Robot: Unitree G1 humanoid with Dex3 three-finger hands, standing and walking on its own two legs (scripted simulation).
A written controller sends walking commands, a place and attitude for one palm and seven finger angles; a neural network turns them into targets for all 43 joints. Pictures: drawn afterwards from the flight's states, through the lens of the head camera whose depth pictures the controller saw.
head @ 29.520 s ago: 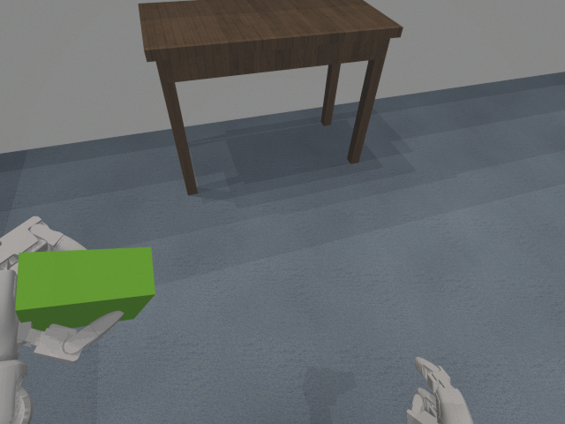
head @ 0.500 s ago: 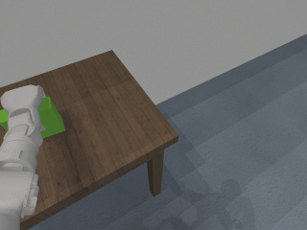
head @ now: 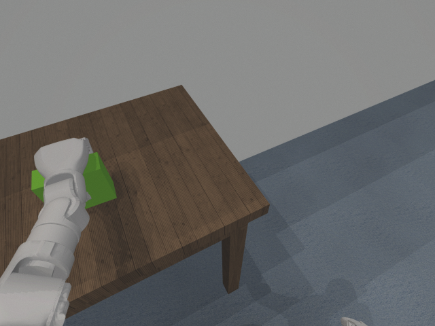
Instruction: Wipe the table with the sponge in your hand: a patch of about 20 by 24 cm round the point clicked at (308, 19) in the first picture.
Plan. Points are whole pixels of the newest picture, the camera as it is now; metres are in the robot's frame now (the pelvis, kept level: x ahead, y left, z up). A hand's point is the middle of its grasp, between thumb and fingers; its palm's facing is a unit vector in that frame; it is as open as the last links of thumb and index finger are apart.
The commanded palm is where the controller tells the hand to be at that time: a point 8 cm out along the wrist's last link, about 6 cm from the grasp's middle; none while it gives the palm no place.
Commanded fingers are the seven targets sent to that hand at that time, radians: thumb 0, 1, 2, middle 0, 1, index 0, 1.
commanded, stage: wipe back along the middle lane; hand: left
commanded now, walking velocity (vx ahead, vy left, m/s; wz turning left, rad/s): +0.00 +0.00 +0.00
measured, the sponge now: (80, 190) +0.38 +0.32 +0.01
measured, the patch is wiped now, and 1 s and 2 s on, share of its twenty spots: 0.20 0.60 0.75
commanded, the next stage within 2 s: slide across to the third lane in 0.82 s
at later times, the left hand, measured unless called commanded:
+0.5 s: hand (83, 199) +0.33 +0.27 +0.05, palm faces -0.01 -0.03 -1.00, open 9.4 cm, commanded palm +0.30 +0.26 +0.09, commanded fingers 0.00 0.10 1.30 -1.20 -1.60 -1.20 -1.60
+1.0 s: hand (87, 216) +0.30 +0.25 +0.05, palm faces -0.02 -0.05 -1.00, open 9.4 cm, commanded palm +0.27 +0.24 +0.11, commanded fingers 0.00 0.10 1.30 -1.20 -1.60 -1.20 -1.60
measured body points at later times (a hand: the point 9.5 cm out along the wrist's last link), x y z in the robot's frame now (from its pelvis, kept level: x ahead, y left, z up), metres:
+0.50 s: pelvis -0.01 +0.00 +0.00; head +0.00 -0.03 +0.45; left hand +0.33 +0.27 +0.11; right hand +0.18 -0.23 -0.11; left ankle -0.04 +0.09 -0.73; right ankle -0.04 -0.12 -0.73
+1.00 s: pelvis -0.01 -0.02 +0.00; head -0.01 -0.06 +0.45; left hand +0.29 +0.25 +0.11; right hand +0.18 -0.26 -0.11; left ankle -0.04 +0.09 -0.73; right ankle -0.04 -0.12 -0.73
